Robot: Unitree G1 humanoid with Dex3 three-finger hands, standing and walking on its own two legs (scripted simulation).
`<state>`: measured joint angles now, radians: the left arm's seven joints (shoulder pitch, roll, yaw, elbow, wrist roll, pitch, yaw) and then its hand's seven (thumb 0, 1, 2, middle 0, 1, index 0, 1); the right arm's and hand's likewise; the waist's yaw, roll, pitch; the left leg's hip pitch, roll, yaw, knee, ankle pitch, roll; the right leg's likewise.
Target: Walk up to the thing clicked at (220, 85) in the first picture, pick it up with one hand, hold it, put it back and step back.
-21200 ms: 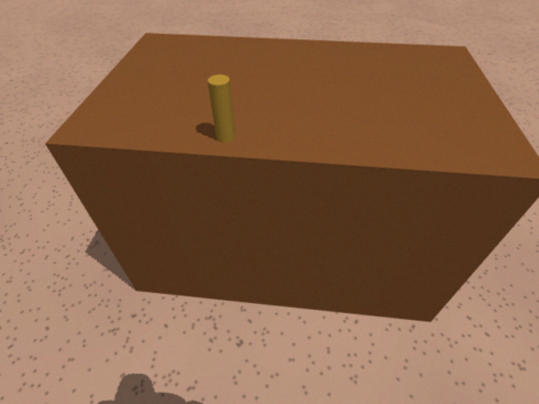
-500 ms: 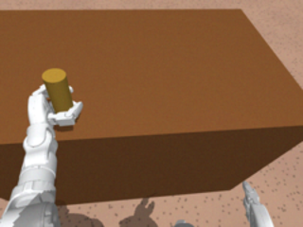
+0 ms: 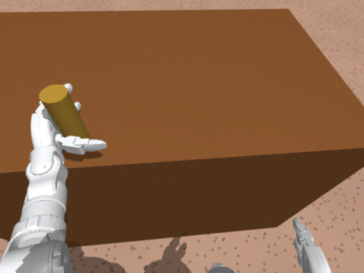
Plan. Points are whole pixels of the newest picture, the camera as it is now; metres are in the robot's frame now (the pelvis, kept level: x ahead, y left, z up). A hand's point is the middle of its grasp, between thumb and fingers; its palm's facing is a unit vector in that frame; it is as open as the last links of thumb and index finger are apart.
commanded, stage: withdraw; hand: left
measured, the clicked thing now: (68, 120) +0.43 +0.22 +0.10
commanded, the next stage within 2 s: rise in 0.30 s
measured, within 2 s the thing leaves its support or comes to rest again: neither
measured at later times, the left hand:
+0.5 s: hand (3, 76) +0.44 +0.29 +0.21, palm faces +0.24 -0.96 -0.15, open 17.6 cm
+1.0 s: hand out of the picture +0.30 +0.30 +0.19, palm faces +0.43 -0.82 -0.36, open 17.5 cm
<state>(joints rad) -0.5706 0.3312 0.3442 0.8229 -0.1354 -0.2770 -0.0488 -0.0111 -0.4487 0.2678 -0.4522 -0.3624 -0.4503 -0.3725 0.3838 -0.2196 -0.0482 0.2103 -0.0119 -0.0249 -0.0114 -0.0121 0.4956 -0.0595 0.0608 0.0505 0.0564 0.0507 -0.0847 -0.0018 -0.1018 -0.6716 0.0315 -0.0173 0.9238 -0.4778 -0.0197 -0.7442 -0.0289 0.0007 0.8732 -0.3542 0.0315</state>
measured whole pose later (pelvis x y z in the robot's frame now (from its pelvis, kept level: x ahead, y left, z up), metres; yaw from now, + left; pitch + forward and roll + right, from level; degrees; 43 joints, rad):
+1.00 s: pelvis +0.01 +0.00 +0.03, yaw +1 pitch +3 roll -1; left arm 0.01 0.44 0.40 0.06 -0.07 -0.06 0.00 -0.02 -0.56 0.02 -0.07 -0.05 -0.07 -0.05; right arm 0.35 -0.23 -0.07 0.44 0.05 -0.09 -0.03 -0.01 0.51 -0.06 0.06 0.05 0.06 0.05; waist 0.03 0.05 -0.07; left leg -0.33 0.03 -0.02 0.66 -0.39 -0.02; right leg -0.40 -0.04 -0.02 0.63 -0.29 0.03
